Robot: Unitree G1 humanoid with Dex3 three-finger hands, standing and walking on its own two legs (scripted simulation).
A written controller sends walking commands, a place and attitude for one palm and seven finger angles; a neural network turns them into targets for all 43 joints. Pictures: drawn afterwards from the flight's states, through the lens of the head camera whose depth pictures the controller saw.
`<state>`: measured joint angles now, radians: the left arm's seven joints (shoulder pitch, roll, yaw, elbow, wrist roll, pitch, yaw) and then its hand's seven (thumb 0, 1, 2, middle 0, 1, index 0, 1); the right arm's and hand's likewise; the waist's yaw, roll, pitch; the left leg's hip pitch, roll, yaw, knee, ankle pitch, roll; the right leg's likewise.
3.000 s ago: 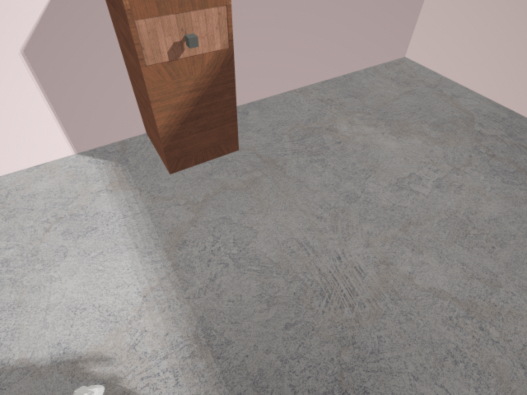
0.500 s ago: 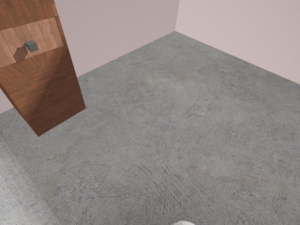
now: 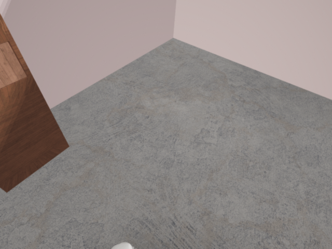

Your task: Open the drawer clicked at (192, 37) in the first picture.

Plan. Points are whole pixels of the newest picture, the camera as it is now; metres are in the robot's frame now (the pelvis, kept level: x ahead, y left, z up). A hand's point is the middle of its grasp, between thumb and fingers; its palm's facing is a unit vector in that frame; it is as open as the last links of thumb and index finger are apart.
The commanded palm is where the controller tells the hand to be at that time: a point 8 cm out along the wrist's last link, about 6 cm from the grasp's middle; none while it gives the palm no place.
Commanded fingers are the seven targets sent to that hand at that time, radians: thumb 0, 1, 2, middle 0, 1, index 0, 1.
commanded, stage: walk to a spot facing it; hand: left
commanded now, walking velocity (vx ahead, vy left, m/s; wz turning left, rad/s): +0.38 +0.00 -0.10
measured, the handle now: out of the picture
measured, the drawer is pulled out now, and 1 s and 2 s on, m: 0.00 0.00 0.00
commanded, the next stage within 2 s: turn to face it in 0.56 s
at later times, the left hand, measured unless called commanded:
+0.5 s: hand (113, 187) +0.34 +0.18 -0.17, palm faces -0.15 -0.98 -0.16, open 7.4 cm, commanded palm none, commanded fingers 0.00 0.90 0.90 -0.20 -0.30 -0.20 -0.30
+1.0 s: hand (128, 149) +0.50 +0.16 -0.19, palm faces -0.01 -0.99 -0.17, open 7.3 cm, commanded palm none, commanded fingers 0.00 0.90 0.90 -0.20 -0.30 -0.20 -0.30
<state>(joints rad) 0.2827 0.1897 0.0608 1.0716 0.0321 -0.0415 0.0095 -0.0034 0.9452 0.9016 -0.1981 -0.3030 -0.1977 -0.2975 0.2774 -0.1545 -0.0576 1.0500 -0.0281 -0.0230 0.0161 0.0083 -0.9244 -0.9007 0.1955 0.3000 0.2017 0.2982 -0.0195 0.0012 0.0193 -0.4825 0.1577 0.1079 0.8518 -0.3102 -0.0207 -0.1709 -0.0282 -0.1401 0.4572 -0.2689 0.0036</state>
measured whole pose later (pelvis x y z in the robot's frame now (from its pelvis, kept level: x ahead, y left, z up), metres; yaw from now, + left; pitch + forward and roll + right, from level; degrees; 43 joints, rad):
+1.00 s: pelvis +0.42 -0.02 -0.01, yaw -3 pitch -1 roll -2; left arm 0.19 0.18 0.05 1.02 0.02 -0.01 0.02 0.00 0.93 0.90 -0.20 -0.30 -0.20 -0.30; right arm 0.18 -0.18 -0.04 0.98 -0.02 0.01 0.02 0.00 -0.91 -0.90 0.19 0.30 0.20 0.30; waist 0.00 0.00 0.06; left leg -0.41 0.10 0.13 0.66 -0.19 -0.02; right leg -0.16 -0.06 -0.27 0.59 -0.39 -0.01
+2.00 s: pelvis +0.44 -0.06 -0.01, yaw +32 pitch +0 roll +0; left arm 0.21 0.29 0.08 0.93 0.02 0.08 0.01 0.01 0.91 0.90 -0.20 -0.30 -0.20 -0.30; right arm 0.12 -0.24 -0.05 0.88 -0.02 0.02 0.02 0.00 -0.91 -0.90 0.20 0.30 0.20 0.30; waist 0.02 -0.04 0.10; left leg -0.29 0.02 0.03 0.60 -0.31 0.01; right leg -0.46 -0.14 -0.08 1.07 -0.49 0.09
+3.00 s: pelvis +0.45 -0.05 +0.01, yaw +54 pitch -1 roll +1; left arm 0.22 0.20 0.05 1.01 0.03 0.02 -0.01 0.01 0.91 0.90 -0.19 -0.30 -0.19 -0.30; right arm 0.35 -0.17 -0.03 1.05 -0.03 -0.02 -0.01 0.00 -0.91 -0.90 0.20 0.30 0.21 0.30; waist -0.02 0.00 0.02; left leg -0.10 -0.03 0.03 0.37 -0.26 0.04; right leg -0.38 -0.09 -0.09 0.75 -0.38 0.05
